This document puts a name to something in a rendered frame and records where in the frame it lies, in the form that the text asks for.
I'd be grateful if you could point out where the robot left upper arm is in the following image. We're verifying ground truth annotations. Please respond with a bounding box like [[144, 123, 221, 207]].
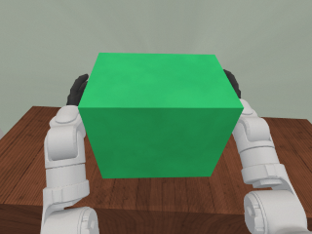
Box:
[[42, 206, 99, 234]]

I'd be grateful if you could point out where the carton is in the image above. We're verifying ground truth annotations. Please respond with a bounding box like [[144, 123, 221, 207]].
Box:
[[77, 53, 244, 178]]

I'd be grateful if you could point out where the left robot hand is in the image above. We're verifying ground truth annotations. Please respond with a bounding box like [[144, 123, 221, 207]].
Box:
[[66, 73, 89, 106]]

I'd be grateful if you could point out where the robot right upper arm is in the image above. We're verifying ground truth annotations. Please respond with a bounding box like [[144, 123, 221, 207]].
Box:
[[244, 189, 312, 234]]

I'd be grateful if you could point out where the pedestal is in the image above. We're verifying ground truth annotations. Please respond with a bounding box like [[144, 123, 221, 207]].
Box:
[[0, 105, 312, 234]]

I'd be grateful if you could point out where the right robot hand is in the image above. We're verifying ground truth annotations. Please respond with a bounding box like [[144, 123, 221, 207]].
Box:
[[223, 69, 241, 99]]

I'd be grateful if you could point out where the robot left forearm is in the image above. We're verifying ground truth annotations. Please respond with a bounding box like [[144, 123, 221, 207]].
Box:
[[40, 105, 90, 234]]

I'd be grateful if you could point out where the robot right forearm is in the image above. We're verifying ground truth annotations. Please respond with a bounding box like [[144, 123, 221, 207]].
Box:
[[232, 98, 307, 227]]

